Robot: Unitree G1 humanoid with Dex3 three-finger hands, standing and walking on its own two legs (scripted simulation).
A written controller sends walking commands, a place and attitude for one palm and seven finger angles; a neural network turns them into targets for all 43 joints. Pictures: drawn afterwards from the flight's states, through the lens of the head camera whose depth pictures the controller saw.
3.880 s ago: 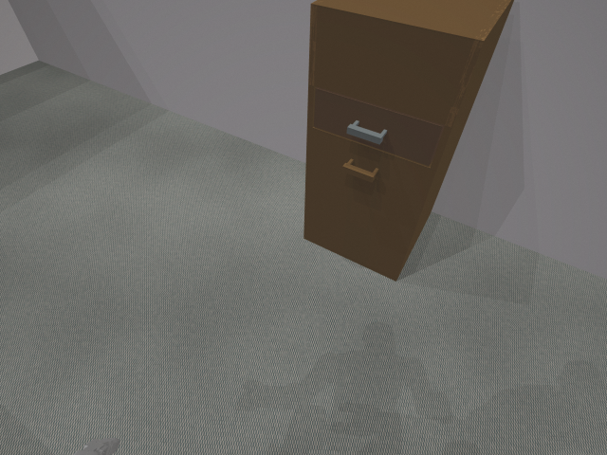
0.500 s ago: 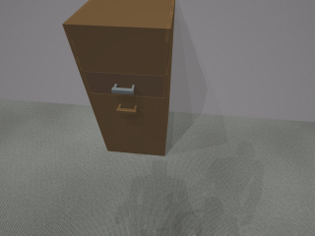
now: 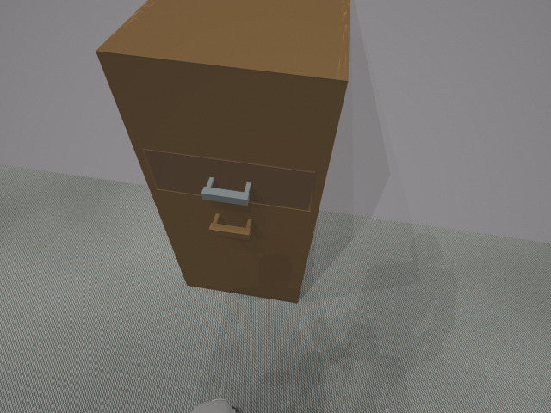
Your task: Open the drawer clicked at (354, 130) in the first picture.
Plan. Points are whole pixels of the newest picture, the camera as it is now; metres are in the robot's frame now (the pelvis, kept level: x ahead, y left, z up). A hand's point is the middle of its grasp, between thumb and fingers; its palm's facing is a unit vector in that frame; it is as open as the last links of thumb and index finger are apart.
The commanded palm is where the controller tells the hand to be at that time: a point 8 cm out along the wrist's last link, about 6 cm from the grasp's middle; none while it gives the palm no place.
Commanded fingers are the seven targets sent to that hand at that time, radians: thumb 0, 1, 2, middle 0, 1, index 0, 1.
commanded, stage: come to a stop and stand still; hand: left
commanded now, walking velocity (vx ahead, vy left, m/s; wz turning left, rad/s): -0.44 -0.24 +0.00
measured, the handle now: (227, 190) +0.58 +0.17 -0.11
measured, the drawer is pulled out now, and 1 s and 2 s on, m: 0.00 0.00 0.00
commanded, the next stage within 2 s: look again from close up in 0.92 s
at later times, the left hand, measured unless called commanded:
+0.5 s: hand (185, 393) +0.16 +0.16 -0.15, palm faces -0.03 -0.96 -0.29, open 7.3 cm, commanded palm none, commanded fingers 0.00 0.90 0.90 -0.20 -0.30 -0.20 -0.30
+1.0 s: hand out of the picture +0.05 +0.12 -0.16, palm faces +0.02 -0.98 -0.19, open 7.3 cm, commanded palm none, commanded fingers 0.00 0.90 0.90 -0.20 -0.30 -0.20 -0.30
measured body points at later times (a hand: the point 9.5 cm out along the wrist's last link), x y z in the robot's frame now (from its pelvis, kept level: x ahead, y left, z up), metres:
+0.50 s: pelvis +0.05 -0.03 -0.01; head +0.07 -0.06 +0.44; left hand +0.17 +0.21 -0.13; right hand +0.09 -0.28 -0.17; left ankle +0.08 +0.12 -0.72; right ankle +0.06 -0.15 -0.73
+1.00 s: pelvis +0.04 -0.06 +0.02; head +0.05 -0.06 +0.47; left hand +0.05 +0.17 -0.14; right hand +0.03 -0.27 -0.15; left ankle +0.02 +0.07 -0.73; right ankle +0.06 -0.15 -0.73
